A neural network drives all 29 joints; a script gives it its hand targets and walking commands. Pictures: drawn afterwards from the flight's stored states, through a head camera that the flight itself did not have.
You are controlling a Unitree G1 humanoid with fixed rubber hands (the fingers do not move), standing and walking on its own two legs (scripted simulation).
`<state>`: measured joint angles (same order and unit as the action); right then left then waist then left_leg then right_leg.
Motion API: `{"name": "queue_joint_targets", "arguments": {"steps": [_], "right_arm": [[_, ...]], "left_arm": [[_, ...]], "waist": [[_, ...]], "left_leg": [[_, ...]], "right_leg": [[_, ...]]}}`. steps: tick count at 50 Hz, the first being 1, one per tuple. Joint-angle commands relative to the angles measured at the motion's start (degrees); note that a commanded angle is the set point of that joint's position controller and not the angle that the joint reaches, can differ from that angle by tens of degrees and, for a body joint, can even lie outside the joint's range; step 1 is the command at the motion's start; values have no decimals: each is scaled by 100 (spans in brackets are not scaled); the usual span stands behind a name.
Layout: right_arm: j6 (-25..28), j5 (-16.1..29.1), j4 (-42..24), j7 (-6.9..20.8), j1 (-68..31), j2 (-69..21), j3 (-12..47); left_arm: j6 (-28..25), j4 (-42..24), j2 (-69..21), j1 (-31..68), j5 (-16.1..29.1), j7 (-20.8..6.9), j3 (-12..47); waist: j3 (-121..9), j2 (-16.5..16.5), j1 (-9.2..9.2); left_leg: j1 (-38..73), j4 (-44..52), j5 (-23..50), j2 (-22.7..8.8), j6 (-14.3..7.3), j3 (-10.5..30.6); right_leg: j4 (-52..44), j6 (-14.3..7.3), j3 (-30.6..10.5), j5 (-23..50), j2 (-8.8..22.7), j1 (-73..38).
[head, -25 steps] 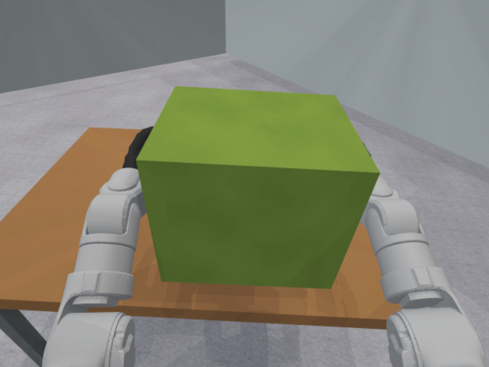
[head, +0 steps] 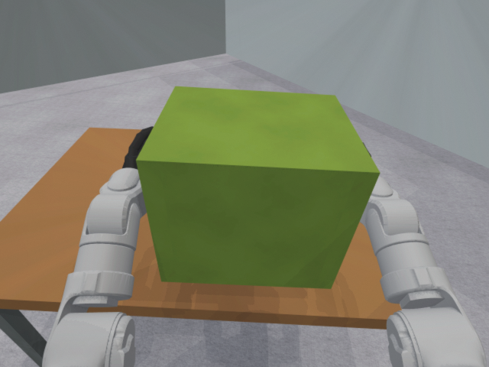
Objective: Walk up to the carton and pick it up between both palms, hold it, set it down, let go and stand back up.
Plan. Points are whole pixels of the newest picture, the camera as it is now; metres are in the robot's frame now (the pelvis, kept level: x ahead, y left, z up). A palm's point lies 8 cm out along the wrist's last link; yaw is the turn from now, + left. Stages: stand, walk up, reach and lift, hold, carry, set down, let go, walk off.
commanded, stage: hold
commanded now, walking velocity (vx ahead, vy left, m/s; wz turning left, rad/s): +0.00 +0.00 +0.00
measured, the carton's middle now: (251, 185) +0.37 -0.01 +0.17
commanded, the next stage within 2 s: none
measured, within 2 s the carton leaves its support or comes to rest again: neither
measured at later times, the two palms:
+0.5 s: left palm (136, 173) +0.36 +0.18 +0.19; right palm (362, 181) +0.36 -0.19 +0.18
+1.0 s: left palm (136, 173) +0.36 +0.18 +0.19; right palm (362, 181) +0.36 -0.19 +0.18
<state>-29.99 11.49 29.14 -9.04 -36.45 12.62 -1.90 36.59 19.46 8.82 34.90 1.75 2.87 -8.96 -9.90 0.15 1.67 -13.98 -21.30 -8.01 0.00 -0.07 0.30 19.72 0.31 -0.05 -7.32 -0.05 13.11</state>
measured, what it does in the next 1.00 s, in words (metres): stands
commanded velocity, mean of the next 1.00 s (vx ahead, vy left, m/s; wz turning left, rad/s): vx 0.00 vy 0.00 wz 0.00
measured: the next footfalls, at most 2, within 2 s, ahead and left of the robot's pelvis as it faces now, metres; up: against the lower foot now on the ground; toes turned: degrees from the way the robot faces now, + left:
none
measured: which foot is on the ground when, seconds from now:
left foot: down 0.00-1.00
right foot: down 0.00-1.00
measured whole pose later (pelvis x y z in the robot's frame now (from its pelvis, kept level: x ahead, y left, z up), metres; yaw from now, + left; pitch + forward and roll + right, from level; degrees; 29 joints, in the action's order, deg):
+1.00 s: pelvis +0.00 +0.00 +0.00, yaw +0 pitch +1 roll +0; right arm -30.0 11.5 29.1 -9.0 -36.4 12.6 -1.9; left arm 36.6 19.5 8.8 34.9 1.7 3.0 -9.0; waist -9.9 0.1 1.7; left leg -14.0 -21.3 -8.0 0.0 -0.1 0.3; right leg 19.7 0.3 -0.1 -7.3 0.0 13.1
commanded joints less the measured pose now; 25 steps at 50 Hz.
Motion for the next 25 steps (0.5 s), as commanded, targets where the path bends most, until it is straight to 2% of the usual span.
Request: {"name": "queue_joint_targets", "arguments": {"steps": [1,25], "right_arm": [[553,1384,-2854,1095,-5588,-4030,2187],[546,1383,-2836,1097,-5579,-4032,2178]], "left_arm": [[-284,-2171,-4269,4563,521,-773,2322],[-284,-2168,-4253,4569,520,-777,2307]], "waist": [[-2604,-49,-397],[-2588,-44,-387]], "left_leg": [[1211,319,1142,176,172,285],[1199,322,1128,180,167,283]], "right_leg": [[-373,-67,-103,774,-487,-1043],[-375,-68,-104,775,-487,-1052]]}}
